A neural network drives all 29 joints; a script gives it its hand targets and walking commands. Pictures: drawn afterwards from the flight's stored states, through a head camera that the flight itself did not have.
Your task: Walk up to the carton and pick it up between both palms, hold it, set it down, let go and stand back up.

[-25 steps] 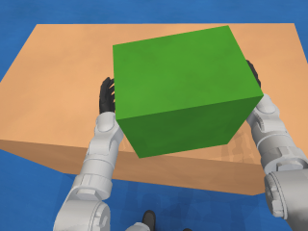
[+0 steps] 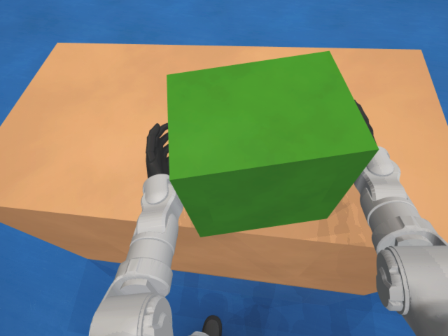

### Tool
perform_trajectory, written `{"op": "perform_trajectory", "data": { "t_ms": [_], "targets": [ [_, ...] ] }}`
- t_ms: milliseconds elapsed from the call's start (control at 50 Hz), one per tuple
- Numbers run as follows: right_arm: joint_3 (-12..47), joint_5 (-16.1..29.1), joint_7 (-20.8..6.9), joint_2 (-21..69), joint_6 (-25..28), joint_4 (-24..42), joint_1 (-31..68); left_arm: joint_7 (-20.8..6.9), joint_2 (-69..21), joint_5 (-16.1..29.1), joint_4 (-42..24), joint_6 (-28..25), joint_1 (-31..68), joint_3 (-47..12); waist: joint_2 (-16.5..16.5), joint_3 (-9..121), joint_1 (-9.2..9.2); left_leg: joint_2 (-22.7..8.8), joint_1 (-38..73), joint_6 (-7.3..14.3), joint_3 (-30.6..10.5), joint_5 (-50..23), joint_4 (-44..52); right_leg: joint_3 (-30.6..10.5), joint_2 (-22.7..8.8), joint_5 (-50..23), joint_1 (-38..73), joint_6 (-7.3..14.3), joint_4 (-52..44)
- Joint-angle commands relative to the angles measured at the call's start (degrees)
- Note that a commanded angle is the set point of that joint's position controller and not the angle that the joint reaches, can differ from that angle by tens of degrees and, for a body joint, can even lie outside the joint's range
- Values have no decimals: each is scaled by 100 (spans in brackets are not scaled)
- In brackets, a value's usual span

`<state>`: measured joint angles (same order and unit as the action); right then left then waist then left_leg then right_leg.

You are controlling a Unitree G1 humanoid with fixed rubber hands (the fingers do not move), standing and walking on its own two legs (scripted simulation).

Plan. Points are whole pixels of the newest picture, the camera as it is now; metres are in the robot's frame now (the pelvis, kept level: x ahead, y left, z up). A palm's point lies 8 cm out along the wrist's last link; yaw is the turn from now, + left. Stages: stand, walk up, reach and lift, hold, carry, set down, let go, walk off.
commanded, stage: reach and lift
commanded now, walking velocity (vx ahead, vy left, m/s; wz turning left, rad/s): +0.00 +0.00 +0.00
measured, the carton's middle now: (256, 155) +0.43 +0.02 +0.02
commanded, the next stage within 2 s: none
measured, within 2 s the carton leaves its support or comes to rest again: leaves its support in 1.04 s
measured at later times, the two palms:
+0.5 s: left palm (160, 170) +0.38 +0.19 +0.03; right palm (358, 141) +0.47 -0.15 +0.04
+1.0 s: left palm (151, 182) +0.35 +0.20 +0.03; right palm (357, 153) +0.44 -0.15 +0.05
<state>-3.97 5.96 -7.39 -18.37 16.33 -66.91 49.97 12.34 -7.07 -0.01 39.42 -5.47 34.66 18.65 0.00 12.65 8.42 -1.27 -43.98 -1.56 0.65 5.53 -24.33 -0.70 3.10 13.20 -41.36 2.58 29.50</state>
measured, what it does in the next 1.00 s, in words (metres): stands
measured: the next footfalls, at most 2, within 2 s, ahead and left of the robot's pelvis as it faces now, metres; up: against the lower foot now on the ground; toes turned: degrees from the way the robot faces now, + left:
none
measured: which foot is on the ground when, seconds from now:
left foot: down 0.00-1.00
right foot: down 0.00-1.00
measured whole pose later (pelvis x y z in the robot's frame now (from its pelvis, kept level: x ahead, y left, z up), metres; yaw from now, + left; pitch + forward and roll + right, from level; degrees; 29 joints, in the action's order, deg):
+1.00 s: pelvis -0.01 +0.00 +0.00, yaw +0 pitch +24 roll +0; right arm -4.0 5.9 -6.3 -16.7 17.0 -68.4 46.9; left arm 12.6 -5.2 0.0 42.2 -5.8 32.3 15.7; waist 1.0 15.3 8.4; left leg -1.3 -43.9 -1.6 0.6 4.5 -24.3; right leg -0.7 3.1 12.1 -41.3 2.6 29.5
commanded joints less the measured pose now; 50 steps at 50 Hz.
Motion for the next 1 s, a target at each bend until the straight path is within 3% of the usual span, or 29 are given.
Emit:
{"op": "perform_trajectory", "data": {
  "t_ms": [0,60,100,120,140,220,260,300,320,340,360,380,400,420,440,500,520,540,580,600,660,700,720,740,780,840,880,900,980],
  "targets": [
    [564,-1303,-516,3302,379,653,2856,-854,-2654,-995,-12,-403,3016,-1973,862,4391,139,-96,2708,22,312,-1828,-230,148,-215,-4204,2655,-576,-250],
    [488,-1232,-558,3207,432,561,3027,-803,-2687,-918,-45,-458,3324,-2184,523,4551,47,-97,2899,-22,285,-1960,-267,257,-123,-3534,2277,-412,-381],
    [611,-1206,-527,3432,422,783,3030,-809,-2602,-873,82,-504,3161,-2044,1007,4549,176,-73,2683,53,330,-1882,-314,133,-129,-3747,2474,-451,-370],
    [558,-1194,-523,3256,456,763,3148,-799,-2559,-873,74,-473,3167,-1990,869,4376,171,-49,2467,29,323,-1603,-228,62,-235,-3661,2644,-459,-398],
    [581,-1162,-513,3247,397,758,2990,-842,-2493,-917,168,-467,2957,-1876,1117,4325,165,-81,2276,77,376,-1562,-264,15,-289,-4025,2767,-510,-326],
    [475,-1232,-504,3327,410,667,3181,-843,-2474,-844,173,-535,3313,-2062,961,4487,31,-82,2492,71,342,-1596,-185,133,-218,-3832,2699,-543,-346],
    [485,-1250,-468,3291,431,718,3115,-838,-2507,-1015,186,-480,3074,-1914,1061,4422,172,-98,2321,54,283,-1566,-181,18,-266,-3892,2757,-584,-292],
    [503,-1232,-427,3490,461,762,3182,-885,-2488,-938,259,-457,3147,-1999,1033,4396,7,-84,2327,79,327,-1523,-177,71,-312,-4076,2847,-609,-279],
    [711,-1144,-439,3413,508,975,3264,-858,-2607,-854,176,-487,3130,-2164,903,4507,150,-104,2184,36,263,-1536,-189,-69,-368,-4243,2988,-638,-204],
    [627,-1149,-441,3377,526,765,3245,-855,-2610,-939,41,-553,3311,-2152,1021,4480,-10,-114,2370,42,246,-1743,-231,115,-274,-4352,2965,-619,-176],
    [775,-1153,-468,3347,542,880,3273,-824,-2640,-861,-28,-528,3283,-2201,775,4631,54,-111,2511,12,211,-1841,-274,125,-275,-4424,2780,-596,-179],
    [602,-1148,-482,3292,499,801,3297,-803,-2599,-941,89,-509,3292,-2031,967,4614,153,-152,2498,48,194,-1832,-305,77,-298,-4142,2687,-586,-143],
    [827,-1124,-476,3375,626,1076,3446,-829,-2771,-942,54,-536,3079,-2133,1060,4840,190,-137,2302,50,225,-1951,-285,47,-291,-4623,2964,-612,-182],
    [904,-1157,-370,3562,623,1041,3195,-830,-2745,-753,-257,-616,3233,-2385,991,5032,3,-113,2468,53,156,-2152,-304,23,-382,-4999,3002,-713,-160],
    [955,-1148,-367,3605,636,1094,3195,-822,-2808,-800,-208,-603,3255,-2287,1135,5073,97,-47,2268,56,202,-2141,-321,1,-339,-5246,3267,-724,-86],
    [1048,-1188,-369,3625,773,1242,3277,-820,-2718,-738,-248,-697,3527,-2462,1076,5170,26,-120,2153,46,159,-1971,-232,70,-300,-5360,3334,-715,61],
    [1178,-1124,-358,3882,808,1533,3388,-837,-2834,-729,-303,-633,3086,-2490,1064,5417,247,-101,2250,61,230,-2208,-264,104,-291,-5527,3429,-707,43],
    [1132,-1039,-343,3673,860,1477,3299,-799,-2889,-490,-498,-636,3315,-2747,984,5550,-46,-153,2515,13,150,-2589,-362,195,-219,-5676,3191,-637,34],
    [1332,-1077,-312,3663,851,1601,3387,-815,-2885,-573,-208,-593,3061,-2767,1197,5601,71,-98,2315,79,166,-2544,-385,156,-218,-5821,3374,-618,25],
    [1328,-1090,-266,3683,898,1676,3532,-783,-2897,-446,-161,-595,3281,-2877,1084,5508,-73,-48,2331,73,140,-2450,-343,213,-208,-5839,3253,-662,58],
    [1467,-1076,-274,3720,875,1716,3455,-798,-2858,-515,-319,-603,3277,-2877,926,5484,191,-108,2278,25,102,-2427,-402,102,-253,-5656,3339,-615,56],
    [1519,-1078,-291,3664,932,1936,3494,-750,-3001,-418,-185,-618,3087,-2919,1269,5672,87,-124,2336,74,111,-2272,-290,200,-112,-5529,3354,-673,1],
    [1627,-929,-300,3717,886,1856,3375,-719,-2880,-341,-472,-565,3163,-3106,1049,5829,38,-98,2231,64,101,-2386,-348,113,-162,-5624,3383,-612,81],
    [1717,-921,-291,3734,872,2082,3659,-734,-2848,-396,-278,-591,3110,-2872,1237,5558,303,-69,2244,105,105,-2219,-288,104,-153,-5521,3487,-670,23],
    [1439,-1073,-274,3698,845,1768,3414,-735,-2895,-308,-618,-593,3863,-3097,859,5357,-116,-94,2381,-4,80,-2033,-217,196,-168,-5045,3229,-634,-67],
    [1408,-1088,-411,3629,772,2073,3620,-672,-2891,-160,-434,-465,3499,-3298,788,5755,8,-129,2837,16,52,-2096,-372,325,-8,-3991,2683,-414,-252],
    [1647,-1013,-396,3673,683,2133,3800,-663,-2812,-6,-606,-401,3697,-3317,1075,5624,140,-59,2626,50,137,-1816,-355,218,-31,-4347,2922,-511,-183],
    [1497,-963,-410,3589,573,1925,3567,-654,-2626,-18,-430,-355,3817,-3214,1023,5290,160,-47,2545,104,168,-1613,-333,220,-53,-3795,2871,-448,-243],
    [1593,-910,-564,3915,406,1991,3757,-559,-3013,179,-1188,-297,4538,-3542,852,5859,111,-92,2637,10,97,-1466,-312,168,-19,-3309,3013,-410,-231]
  ]
}}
